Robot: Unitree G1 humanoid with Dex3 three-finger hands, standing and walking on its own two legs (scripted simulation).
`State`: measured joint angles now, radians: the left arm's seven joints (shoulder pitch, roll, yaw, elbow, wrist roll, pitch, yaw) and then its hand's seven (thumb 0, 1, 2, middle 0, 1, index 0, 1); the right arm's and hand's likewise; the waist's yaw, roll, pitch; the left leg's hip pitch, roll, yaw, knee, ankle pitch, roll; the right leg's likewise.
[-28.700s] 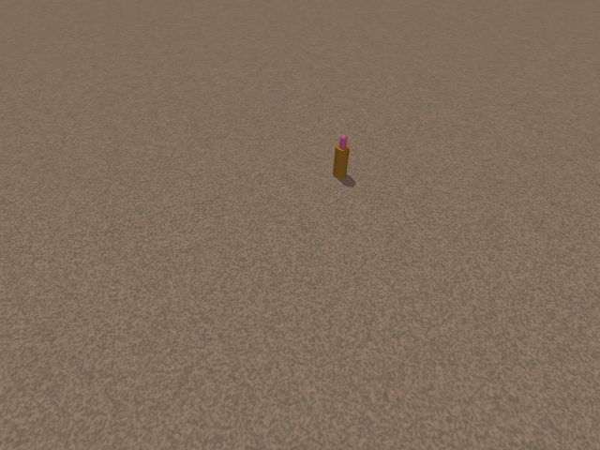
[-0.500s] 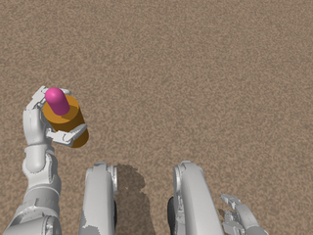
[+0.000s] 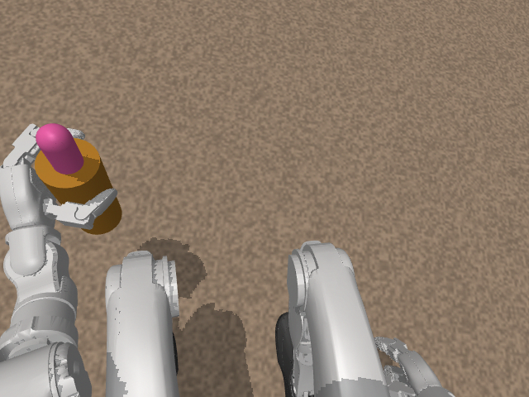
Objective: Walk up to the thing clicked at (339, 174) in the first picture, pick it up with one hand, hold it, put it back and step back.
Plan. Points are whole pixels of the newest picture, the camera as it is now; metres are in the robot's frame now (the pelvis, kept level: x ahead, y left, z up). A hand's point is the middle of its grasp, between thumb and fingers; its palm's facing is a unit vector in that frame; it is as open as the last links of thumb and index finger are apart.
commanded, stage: crouch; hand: left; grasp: from the side
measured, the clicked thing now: (80, 182) +0.43 +0.23 -0.05
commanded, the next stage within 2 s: lower in 0.36 s
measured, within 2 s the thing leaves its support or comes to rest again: neither
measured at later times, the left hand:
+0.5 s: hand (86, 192) +0.43 +0.24 -0.09, palm faces +0.18 -0.98 -0.03, open 10.3 cm
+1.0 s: hand (97, 200) +0.44 +0.25 -0.16, palm faces +0.18 -0.98 -0.01, open 10.3 cm
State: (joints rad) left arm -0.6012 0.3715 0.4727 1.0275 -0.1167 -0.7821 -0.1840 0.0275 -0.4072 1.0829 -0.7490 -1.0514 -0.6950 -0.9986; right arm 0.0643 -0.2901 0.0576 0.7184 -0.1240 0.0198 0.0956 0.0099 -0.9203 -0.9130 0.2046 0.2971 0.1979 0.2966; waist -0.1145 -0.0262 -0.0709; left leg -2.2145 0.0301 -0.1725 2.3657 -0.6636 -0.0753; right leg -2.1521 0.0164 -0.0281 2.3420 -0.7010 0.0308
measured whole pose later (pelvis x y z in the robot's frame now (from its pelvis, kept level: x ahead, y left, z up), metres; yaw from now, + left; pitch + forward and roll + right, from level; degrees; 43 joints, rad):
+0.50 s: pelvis +0.00 +0.01 -0.03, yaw -3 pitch +26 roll -7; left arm -0.56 0.44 0.46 0.99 -0.12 -0.80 -0.17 0.03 -0.40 1.08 -0.75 -1.05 -0.69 -1.00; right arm -0.01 -0.32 0.12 0.69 -0.17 0.04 0.13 0.01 -0.92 -0.91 0.21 0.30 0.20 0.30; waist -0.13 -0.06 0.02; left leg -2.27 0.02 -0.24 2.50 -0.69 -0.08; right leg -2.18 0.04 -0.06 2.43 -0.71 0.05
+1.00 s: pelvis +0.00 +0.02 -0.05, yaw -7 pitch +20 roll -11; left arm -0.57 0.58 0.51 1.16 -0.13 -0.93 -0.15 0.03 -0.41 1.09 -0.76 -1.04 -0.70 -0.99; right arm -0.08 -0.35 0.27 0.65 -0.25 0.04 0.15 0.01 -0.93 -0.91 0.21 0.30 0.20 0.30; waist -0.20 -0.14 0.15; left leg -2.26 0.01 -0.32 2.60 -0.70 -0.09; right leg -2.15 0.06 -0.12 2.47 -0.69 0.07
